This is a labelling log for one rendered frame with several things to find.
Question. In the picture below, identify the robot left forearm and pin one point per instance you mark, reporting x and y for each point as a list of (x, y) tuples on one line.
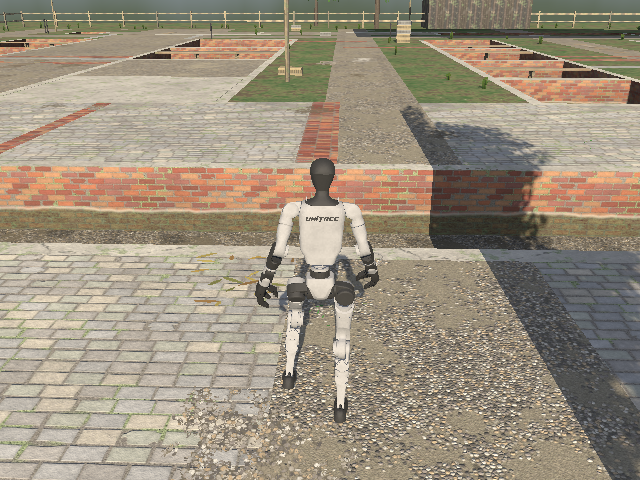
[(270, 268)]

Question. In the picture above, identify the humanoid robot head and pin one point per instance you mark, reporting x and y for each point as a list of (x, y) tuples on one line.
[(322, 172)]

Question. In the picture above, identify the robot right forearm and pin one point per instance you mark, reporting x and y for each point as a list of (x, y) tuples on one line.
[(369, 261)]

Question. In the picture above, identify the left robot foot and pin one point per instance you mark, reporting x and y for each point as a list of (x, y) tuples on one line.
[(288, 381)]

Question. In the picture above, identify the robot right hand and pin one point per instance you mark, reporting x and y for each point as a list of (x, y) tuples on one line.
[(374, 278)]

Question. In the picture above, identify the robot left upper arm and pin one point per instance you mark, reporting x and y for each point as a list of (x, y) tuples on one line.
[(289, 211)]

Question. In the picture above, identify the robot left hand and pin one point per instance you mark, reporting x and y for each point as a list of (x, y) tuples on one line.
[(261, 292)]

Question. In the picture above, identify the robot right upper arm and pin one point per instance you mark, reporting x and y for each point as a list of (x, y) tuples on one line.
[(353, 212)]

